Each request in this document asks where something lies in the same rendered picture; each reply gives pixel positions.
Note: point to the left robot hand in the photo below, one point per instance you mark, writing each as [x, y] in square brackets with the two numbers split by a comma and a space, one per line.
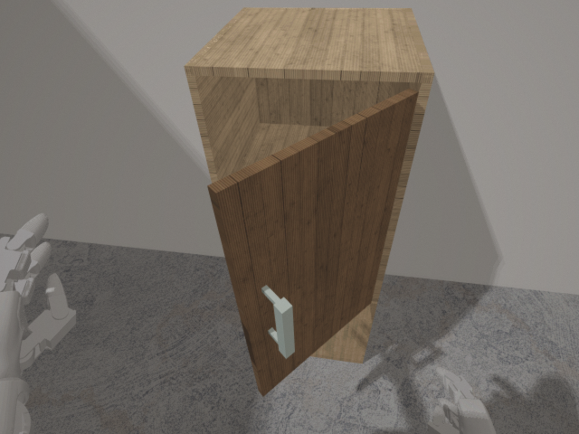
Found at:
[20, 263]

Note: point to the cupboard door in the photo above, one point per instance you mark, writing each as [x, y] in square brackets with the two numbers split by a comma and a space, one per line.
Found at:
[310, 222]

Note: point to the handle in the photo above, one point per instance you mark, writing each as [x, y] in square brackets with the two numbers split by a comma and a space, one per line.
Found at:
[283, 312]

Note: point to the robot left forearm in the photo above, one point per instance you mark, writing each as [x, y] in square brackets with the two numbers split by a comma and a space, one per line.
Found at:
[14, 417]

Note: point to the right robot hand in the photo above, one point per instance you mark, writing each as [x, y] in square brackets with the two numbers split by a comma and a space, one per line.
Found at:
[470, 416]

